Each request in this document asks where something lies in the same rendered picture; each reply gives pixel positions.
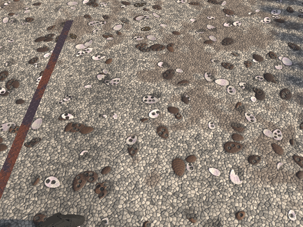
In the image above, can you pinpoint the left robot hand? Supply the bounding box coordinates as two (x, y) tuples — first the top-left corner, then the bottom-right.
(36, 213), (85, 227)

